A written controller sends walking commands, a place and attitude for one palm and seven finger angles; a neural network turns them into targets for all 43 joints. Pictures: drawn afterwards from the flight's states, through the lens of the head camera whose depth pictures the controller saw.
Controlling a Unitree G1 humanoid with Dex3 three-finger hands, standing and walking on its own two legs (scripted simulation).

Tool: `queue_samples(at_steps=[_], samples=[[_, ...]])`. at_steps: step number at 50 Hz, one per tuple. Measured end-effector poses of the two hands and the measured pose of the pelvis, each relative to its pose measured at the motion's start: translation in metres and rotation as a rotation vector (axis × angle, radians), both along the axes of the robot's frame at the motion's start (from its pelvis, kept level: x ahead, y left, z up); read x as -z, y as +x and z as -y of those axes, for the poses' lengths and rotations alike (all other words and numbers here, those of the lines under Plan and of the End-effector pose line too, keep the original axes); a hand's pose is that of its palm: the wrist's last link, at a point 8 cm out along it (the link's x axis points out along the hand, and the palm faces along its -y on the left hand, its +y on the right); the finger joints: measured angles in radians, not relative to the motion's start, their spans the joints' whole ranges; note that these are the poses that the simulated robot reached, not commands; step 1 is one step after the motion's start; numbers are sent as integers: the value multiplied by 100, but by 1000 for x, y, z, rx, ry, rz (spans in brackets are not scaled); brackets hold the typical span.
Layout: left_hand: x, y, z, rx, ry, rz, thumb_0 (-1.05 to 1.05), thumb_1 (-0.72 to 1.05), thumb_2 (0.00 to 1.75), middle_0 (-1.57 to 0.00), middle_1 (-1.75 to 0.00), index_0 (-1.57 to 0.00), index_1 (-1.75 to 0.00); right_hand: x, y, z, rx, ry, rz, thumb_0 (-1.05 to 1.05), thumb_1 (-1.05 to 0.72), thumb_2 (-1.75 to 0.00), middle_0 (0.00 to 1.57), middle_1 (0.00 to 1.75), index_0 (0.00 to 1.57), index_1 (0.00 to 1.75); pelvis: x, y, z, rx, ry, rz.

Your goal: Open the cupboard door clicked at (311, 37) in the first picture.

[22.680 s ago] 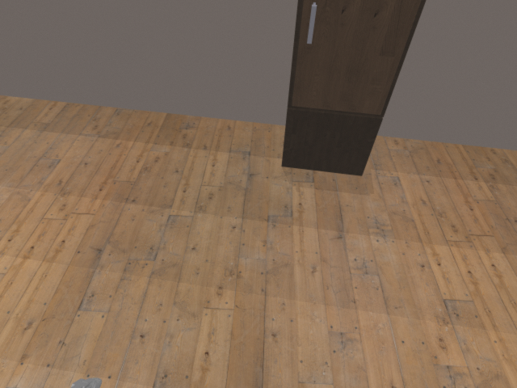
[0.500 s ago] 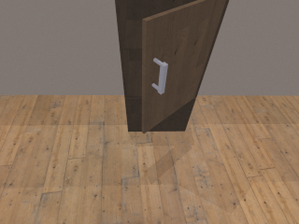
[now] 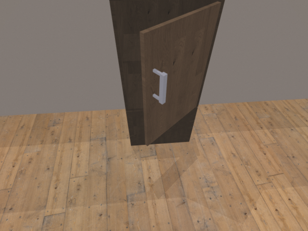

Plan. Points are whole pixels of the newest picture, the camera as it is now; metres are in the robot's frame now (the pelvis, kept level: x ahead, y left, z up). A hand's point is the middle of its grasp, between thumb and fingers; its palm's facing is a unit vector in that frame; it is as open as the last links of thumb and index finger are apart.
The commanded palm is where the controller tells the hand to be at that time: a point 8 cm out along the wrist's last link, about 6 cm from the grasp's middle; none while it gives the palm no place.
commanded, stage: let the arm hang, fingers relaxed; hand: left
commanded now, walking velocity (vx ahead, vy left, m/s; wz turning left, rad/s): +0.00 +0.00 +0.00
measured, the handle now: (159, 86) +0.60 +0.01 +0.04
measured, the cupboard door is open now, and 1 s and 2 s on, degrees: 40 40 40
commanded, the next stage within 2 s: look to check the result in 0.16 s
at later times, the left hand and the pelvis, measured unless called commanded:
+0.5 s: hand out of the picture -0.02 +0.17 -0.18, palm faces +0.05 -0.98 -0.17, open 7.4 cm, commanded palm none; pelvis +0.00 +0.01 +0.00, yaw +0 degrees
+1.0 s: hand out of the picture +0.00 +0.17 -0.18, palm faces +0.02 -0.99 -0.16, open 7.4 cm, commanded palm none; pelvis +0.01 +0.01 +0.00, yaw -2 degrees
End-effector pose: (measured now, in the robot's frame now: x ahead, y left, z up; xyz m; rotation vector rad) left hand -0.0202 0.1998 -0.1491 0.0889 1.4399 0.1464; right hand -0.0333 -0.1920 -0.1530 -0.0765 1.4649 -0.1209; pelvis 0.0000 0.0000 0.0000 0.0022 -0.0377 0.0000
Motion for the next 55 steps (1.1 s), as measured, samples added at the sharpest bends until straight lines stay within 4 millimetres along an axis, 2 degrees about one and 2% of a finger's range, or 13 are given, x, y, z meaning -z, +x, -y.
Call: queue_samples(at_steps=[11,24,47,51,55], samples=[[-1,-3,-11,-9,9,-11,1,91,90,-20,-30,-20,-30,-2,-8,-3,4,-14,-26,0,-91,-90,19,30,20,30,0,1,-7,-2,-1,-5],[-3,-2,-20,-3,18,-20,0,91,90,-20,-30,-20,-30,-1,4,-9,-2,-9,-4,0,-91,-90,19,30,20,30,0,3,-13,2,-1,-9],[-2,14,-20,9,9,-18,0,91,90,-20,-30,-20,-30,-2,18,-6,3,-22,0,0,-91,-90,19,30,20,30,-1,12,-15,16,1,-15],[0,18,-23,23,13,-34,0,91,90,-20,-30,-20,-30,1,19,-2,36,-35,2,0,-91,-90,19,30,20,30,2,12,-15,47,3,-21],[1,31,-29,56,32,-35,0,90,90,-20,-30,-20,-30,5,20,8,80,-52,24,0,-91,-90,20,30,20,30,7,11,-11,87,16,-30]])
